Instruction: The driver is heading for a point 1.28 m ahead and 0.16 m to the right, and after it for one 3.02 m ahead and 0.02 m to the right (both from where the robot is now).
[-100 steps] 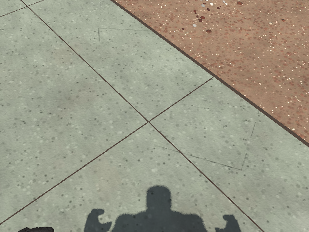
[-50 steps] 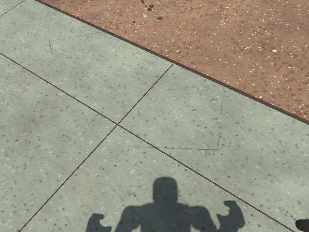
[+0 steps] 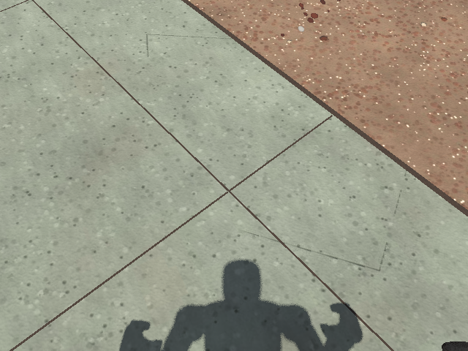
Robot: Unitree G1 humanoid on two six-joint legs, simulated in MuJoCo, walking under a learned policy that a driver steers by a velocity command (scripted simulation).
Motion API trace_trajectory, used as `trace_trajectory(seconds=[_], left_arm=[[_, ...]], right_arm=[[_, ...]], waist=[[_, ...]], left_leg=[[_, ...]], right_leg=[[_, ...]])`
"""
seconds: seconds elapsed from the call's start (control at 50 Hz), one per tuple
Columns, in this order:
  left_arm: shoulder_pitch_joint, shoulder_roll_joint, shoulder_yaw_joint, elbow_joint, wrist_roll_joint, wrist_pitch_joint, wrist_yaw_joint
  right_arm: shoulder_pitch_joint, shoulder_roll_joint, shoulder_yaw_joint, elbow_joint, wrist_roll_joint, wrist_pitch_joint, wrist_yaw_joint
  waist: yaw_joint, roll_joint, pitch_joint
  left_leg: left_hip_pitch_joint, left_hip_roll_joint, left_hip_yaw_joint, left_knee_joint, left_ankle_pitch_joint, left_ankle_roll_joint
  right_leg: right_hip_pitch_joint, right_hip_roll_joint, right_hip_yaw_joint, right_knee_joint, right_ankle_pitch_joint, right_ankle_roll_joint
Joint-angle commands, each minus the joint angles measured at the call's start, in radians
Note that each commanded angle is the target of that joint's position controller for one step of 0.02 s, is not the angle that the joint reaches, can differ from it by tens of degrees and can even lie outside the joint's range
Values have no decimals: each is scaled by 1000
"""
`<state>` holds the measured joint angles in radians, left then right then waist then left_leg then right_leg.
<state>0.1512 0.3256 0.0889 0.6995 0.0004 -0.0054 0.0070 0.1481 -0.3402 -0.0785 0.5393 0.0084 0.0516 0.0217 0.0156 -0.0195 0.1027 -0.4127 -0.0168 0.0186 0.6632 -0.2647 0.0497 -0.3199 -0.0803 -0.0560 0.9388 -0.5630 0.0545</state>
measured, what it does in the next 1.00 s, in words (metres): walks ahead: right foot, then left foot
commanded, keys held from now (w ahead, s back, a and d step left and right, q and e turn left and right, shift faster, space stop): q+shift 0.02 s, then w+q+shift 0.20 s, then w+e+shift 0.78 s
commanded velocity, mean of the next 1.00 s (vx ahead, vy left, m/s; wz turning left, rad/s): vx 0.74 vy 0.00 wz -0.12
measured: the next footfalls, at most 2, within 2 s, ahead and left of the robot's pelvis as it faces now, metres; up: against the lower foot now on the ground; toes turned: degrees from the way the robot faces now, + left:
right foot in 0.40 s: +0.21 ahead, -0.09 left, +0.00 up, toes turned +18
left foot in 0.80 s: +0.51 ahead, +0.17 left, +0.00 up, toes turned -4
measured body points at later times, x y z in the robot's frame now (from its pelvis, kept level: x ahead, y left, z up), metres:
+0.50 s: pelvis +0.17 -0.02 +0.02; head +0.18 -0.04 +0.46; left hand +0.15 +0.27 -0.09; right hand +0.39 -0.23 -0.08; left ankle +0.07 +0.10 -0.65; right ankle +0.17 -0.10 -0.72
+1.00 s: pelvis +0.52 +0.06 +0.02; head +0.54 +0.06 +0.47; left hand +0.69 +0.33 -0.09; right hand +0.54 -0.25 -0.09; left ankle +0.47 +0.18 -0.72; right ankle +0.48 -0.05 -0.63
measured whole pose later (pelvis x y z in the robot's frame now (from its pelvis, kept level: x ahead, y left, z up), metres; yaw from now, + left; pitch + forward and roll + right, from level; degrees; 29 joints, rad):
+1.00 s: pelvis +0.52 +0.06 +0.02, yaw -11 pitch +2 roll +2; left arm 0.22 0.36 0.08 0.77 0.03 -0.01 -0.06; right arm 0.33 -0.32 -0.05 0.74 -0.04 -0.08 -0.01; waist -0.01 -0.05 -0.01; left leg -0.11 -0.01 0.13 0.39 -0.32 0.00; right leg -0.62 -0.04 -0.01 1.24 -0.25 -0.09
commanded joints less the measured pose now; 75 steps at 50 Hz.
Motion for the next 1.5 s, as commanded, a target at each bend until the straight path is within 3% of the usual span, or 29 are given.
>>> trace_trajectory(seconds=[0.02, 0.06, 0.12, 0.24, 0.26, 0.34, 0.38, 0.4, 0.42, 0.44, 0.48, 0.54, 0.7, 0.78, 0.8, 0.82, 0.84, 0.88, 1.0, 1.14, 1.2, 1.22, 1.24, 1.26, 1.28, 1.3, 1.34, 1.4, 1.5], left_arm=[[-99, 110, 13, -136, -1, -28, 2], [-50, 138, 25, -111, 8, -38, 4], [-59, 110, 18, -103, -3, -59, -15], [-110, 68, -4, -104, -20, -101, -26], [-55, 52, -25, -66, 68, -46, -42], [-36, 76, -27, -81, 29, -28, -36], [164, 101, -19, -17, 37, -46, -26], [327, 161, -7, 29, 53, -61, -20], [330, 282, 20, 26, 47, -62, -31], [248, 238, 17, 3, 32, -56, -45], [220, 160, 3, -2, 19, -59, -50], [301, 114, -12, 58, 5, -74, -32], [401, 124, 12, 133, 7, -59, -14], [278, 178, 28, 117, -7, -75, -20], [244, 164, 25, 99, -13, -92, -28], [291, 2, -12, 56, -33, -101, -21], [281, 34, -21, 36, -28, -81, -18], [176, 66, -13, 48, 16, -53, -33], [-5, -6, -39, -33, 36, 4, -89], [-237, 2, -80, -135, 27, -4, -124], [46, 91, -49, -51, 27, -5, -98], [280, 147, -19, 22, 29, -9, -80], [362, 190, 12, 69, 18, -8, -49], [283, 278, 29, 52, 11, 5, -28], [265, 338, 47, 4, 32, 15, -27], [259, 284, 45, -1, 23, 16, -19], [184, 210, 26, 19, 23, -6, -5], [144, 139, -5, 24, 12, -54, -3], [217, 113, -13, 78, -8, -116, -30]], right_arm=[[133, -226, -68, -44, -11, -53, -9], [74, -173, -53, -33, 41, -52, -22], [46, -172, -40, -47, 13, -61, -41], [100, -167, -32, -13, 22, -73, -53], [116, -204, -43, 22, -57, -49, -9], [113, -146, -20, 23, -37, -64, 29], [74, -110, -6, 24, -44, -73, 8], [22, -44, 14, 7, -49, -82, -2], [-6, -14, 29, -68, -40, -98, -4], [12, -54, 28, -55, -62, -104, -4], [-12, -108, 17, -15, -78, -115, 4], [-58, -68, 36, -18, -87, -105, 22], [-310, -14, 76, -84, -48, -115, 30], [39, -106, 32, 20, -43, -129, -13], [242, -175, 0, 61, -56, -131, -40], [368, -254, -22, 75, -88, -130, -54], [272, -241, -21, 68, -78, -116, -56], [158, -85, 10, 73, -69, -115, -49], [226, 9, 35, 193, -32, -162, -22], [271, -82, 22, 264, -40, -178, -36], [241, -185, -2, 251, -44, -141, -61], [183, -192, -3, 226, -48, -128, -60], [181, -158, 0, 229, -58, -121, -40], [196, -15, 39, 182, -76, -133, -26], [219, -72, 35, 71, -41, -151, -29], [132, -116, 37, 64, -50, -171, -29], [99, -105, 45, 79, -65, -167, -30], [151, -64, 56, 91, -91, -106, -23], [-90, 32, 92, 28, -37, -116, 16]], waist=[[-84, 140, -263], [-30, 76, -200], [-20, 158, -158], [-45, 205, -113], [-59, 259, -141], [-39, 220, -90], [66, 92, -102], [138, -129, -99], [99, -331, -58], [40, -165, -29], [23, -30, -51], [37, -112, -38], [110, -133, -29], [-99, -57, -215], [-203, 12, -333], [-197, 270, -492], [-136, 291, -436], [-96, 91, -175], [-33, 122, -11], [-10, 58, 36], [165, 133, -155], [265, 131, -251], [255, 19, -264], [130, -191, -213], [101, -192, -439], [114, -10, -338], [8, 117, -95], [-88, 122, -29], [19, 37, 8]], left_leg=[[436, 335, -557, -311, 450, 297], [320, 223, -493, -395, -186, 199], [215, 168, -506, -466, -366, 196], [168, 127, -473, -414, -270, 168], [133, 72, -416, -405, -313, 148], [28, 134, -453, -408, -370, 136], [-59, 104, -388, -239, -383, 110], [-151, 2, -228, 129, -237, 72], [-443, -114, -72, 373, -268, 22], [-540, -41, -121, 475, -171, 19], [-450, 32, -118, 461, -19, -17], [-327, 49, -78, 334, 21, -64], [-196, -27, -3, -45, 96, -101], [455, -41, -21, -151, 96, -36], [720, 91, -128, -141, -70, -5], [935, 422, -576, -281, -564, 50], [780, 484, -875, -427, -730, 82], [535, 391, -564, -419, -462, 78], [386, 283, -84, -504, 161, 27], [348, 199, 253, -500, 1010, -47], [404, 262, 233, -80, 1430, -54], [288, 272, 206, 205, 1354, -38], [81, 156, 205, 574, 576, -38], [-227, 24, 172, 958, -254, -55], [-453, -4, -48, 1066, -232, -67], [-498, 53, -106, 956, -128, -63], [-399, 116, -96, 768, -95, -78], [-218, 173, -79, 544, -156, -124], [-24, 150, 43, 37, 431, -44]], right_leg=[[-393, 76, 179, 350, -47, -3], [-344, 29, 178, 133, 133, -24], [-264, 81, 151, 8, 257, -4], [-171, 122, 139, -266, 336, 23], [-117, 108, 48, -250, 303, 24], [36, 59, 10, -356, 320, -39], [232, 70, 14, -417, 224, -89], [312, -55, 263, -552, -20, -121], [377, -241, 848, -822, -356, -209], [372, -276, 1001, -845, -426, -270], [320, -175, 733, -757, -195, -254], [246, -56, 551, -794, 43, -258], [245, -30, 513, -749, 431, -288], [36, 26, 421, -396, 935, -191], [-126, 91, 364, -123, 799, -170], [-350, 194, 257, 201, 101, -160], [-447, 148, 197, 357, 111, -166], [-477, 42, 149, 368, 258, -164], [-550, -35, 106, 331, 375, -139], [-253, 100, -153, -129, 562, -204], [94, 192, -136, -165, 446, -261], [361, 192, -60, -216, 424, -305], [565, 158, 34, -294, 376, -332], [620, -16, 328, -237, 543, -367], [839, -163, 767, -482, 331, -553], [730, -170, 832, -640, 169, -506], [381, -98, 695, -704, 274, -448], [62, -4, 498, -730, 430, -427], [-23, 79, 250, -862, 684, -308]])
Keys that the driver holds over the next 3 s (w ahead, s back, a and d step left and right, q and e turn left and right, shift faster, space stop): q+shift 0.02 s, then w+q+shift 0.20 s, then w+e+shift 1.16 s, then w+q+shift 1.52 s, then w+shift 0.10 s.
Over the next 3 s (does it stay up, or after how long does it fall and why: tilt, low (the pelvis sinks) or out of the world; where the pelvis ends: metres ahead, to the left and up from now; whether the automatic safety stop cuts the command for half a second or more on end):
stays up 2.33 -0.31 -0.01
